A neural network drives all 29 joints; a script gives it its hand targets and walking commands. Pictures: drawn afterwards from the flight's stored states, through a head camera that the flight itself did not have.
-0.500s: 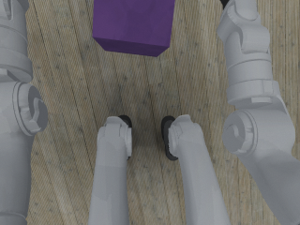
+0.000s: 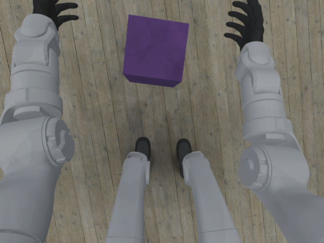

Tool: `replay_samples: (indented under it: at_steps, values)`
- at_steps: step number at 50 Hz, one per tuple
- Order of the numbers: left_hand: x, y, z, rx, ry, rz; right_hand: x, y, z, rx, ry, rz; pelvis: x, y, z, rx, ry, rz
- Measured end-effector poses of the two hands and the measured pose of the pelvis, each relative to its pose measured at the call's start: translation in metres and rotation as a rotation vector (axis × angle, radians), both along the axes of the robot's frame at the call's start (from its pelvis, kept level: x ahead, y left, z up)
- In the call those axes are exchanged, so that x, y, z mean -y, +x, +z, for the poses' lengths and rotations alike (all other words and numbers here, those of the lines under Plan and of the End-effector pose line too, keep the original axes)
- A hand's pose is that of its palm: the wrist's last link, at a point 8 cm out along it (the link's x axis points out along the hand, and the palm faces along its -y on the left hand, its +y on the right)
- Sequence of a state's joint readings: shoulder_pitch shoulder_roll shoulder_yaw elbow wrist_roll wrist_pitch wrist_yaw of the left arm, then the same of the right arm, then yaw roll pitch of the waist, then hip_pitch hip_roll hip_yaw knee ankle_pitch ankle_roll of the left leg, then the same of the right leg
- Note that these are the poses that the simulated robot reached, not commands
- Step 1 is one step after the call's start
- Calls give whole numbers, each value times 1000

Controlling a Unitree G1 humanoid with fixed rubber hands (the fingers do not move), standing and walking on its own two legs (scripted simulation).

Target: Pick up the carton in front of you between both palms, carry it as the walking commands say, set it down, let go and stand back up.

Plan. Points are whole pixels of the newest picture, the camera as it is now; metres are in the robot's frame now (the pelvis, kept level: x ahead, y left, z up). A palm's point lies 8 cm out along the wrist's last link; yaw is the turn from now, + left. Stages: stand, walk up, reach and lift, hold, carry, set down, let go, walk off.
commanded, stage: let go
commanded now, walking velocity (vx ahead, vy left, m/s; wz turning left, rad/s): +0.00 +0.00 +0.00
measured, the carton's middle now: (154, 57) +0.57 +0.02 -0.53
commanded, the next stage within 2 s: stand in 1.28 s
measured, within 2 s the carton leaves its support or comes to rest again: neither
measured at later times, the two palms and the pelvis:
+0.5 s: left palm (32, 113) +0.37 +0.22 -0.01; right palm (323, 122) +0.35 -0.23 -0.01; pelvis +0.06 -0.02 +0.09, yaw +2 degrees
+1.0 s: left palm (16, 217) +0.24 +0.21 +0.05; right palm out of the picture +0.26 -0.25 +0.05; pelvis +0.09 -0.03 +0.12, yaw +1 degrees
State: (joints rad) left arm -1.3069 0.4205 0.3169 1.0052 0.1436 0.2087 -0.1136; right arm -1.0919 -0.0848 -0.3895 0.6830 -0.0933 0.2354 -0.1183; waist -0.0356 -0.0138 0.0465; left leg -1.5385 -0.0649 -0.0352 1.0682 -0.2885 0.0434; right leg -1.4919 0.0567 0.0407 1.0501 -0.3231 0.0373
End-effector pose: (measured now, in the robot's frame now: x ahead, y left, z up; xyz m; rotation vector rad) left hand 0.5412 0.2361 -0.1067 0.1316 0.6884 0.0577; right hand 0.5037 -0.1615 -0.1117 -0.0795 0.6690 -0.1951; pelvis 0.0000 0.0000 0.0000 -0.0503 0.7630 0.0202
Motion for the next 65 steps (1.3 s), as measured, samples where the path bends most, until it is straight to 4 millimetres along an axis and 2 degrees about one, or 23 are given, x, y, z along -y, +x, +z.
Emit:
replay_samples:
  at_steps: [7, 16, 24, 32, 38, 43, 48, 56, 65]
  values:
    - [-6, -54, 18, -34, 56, 49, 10, -39, 19, -67, -55, 118, 4, 20, 32, 53, 15, 12]
    - [0, -118, 55, -44, 44, 60, 43, -95, 64, -103, -60, 166, 15, 43, 63, 172, 32, 17]
    - [13, -169, 89, -57, 40, 39, 68, -150, 102, -112, -43, 151, 22, 60, 85, 307, 45, 9]
    - [22, -225, 120, -73, 38, 30, 83, -209, 134, -125, -35, 141, 26, 75, 103, 486, 57, 3]
    - [25, -262, 140, -79, 37, 28, 91, -241, 155, -131, -36, 139, 27, 85, 114, 624, 61, -1]
    - [26, -285, 151, -88, 37, 27, 95, -252, 162, -132, -36, 149, 27, 90, 118, 720, 64, -4]
    - [25, -298, 157, -102, 35, 30, 93, -250, 163, -130, -32, 165, 26, 90, 118, 793, 67, -1]
    - [25, -303, 159, -114, 33, 37, 88, -245, 164, -133, -34, 175, 26, 87, 117, 851, 72, 6]
    - [24, -306, 152, -102, 61, 43, 93, -247, 168, -139, -90, 157, 27, 88, 114, 844, 67, -1]
